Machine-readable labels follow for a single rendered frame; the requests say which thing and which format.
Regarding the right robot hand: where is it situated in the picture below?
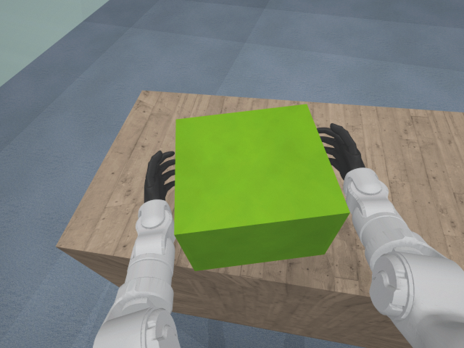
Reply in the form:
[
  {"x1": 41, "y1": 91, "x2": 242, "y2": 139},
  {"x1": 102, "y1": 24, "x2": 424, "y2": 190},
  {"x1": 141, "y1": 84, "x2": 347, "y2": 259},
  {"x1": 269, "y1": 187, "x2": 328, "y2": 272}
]
[{"x1": 317, "y1": 123, "x2": 365, "y2": 180}]

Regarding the pedestal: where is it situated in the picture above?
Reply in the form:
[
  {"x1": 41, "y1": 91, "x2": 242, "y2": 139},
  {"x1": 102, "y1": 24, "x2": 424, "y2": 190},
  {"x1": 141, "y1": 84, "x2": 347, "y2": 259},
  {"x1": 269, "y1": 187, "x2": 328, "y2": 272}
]
[{"x1": 56, "y1": 91, "x2": 464, "y2": 348}]

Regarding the carton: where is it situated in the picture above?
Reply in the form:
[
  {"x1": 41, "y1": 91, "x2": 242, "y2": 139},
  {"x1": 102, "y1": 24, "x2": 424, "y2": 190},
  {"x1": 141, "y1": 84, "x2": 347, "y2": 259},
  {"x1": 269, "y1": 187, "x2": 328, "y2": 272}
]
[{"x1": 174, "y1": 104, "x2": 350, "y2": 271}]

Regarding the right robot upper arm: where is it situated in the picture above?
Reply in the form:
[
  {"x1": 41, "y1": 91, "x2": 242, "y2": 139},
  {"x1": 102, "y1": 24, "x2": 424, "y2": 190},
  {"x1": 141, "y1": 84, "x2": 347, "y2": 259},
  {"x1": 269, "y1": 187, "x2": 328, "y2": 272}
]
[{"x1": 369, "y1": 252, "x2": 464, "y2": 348}]

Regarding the left robot hand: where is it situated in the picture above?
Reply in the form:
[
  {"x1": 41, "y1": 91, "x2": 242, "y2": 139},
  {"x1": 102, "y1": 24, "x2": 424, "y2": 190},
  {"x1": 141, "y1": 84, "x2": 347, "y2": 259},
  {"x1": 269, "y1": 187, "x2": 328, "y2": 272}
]
[{"x1": 144, "y1": 150, "x2": 175, "y2": 203}]

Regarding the left robot forearm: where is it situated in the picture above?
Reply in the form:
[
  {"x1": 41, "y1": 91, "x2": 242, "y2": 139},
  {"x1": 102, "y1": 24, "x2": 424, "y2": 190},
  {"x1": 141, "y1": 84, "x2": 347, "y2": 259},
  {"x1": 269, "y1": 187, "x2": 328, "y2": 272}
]
[{"x1": 93, "y1": 199, "x2": 176, "y2": 348}]

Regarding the right robot forearm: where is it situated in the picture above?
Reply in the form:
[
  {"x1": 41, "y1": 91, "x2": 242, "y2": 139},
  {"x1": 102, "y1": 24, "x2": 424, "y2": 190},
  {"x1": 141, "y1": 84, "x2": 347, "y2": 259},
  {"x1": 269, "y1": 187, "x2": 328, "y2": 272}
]
[{"x1": 343, "y1": 167, "x2": 448, "y2": 272}]

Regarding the left robot upper arm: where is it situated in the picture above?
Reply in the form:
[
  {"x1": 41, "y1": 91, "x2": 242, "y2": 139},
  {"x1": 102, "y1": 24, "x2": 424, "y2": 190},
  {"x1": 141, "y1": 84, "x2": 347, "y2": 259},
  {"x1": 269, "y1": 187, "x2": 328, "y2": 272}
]
[{"x1": 94, "y1": 307, "x2": 181, "y2": 348}]

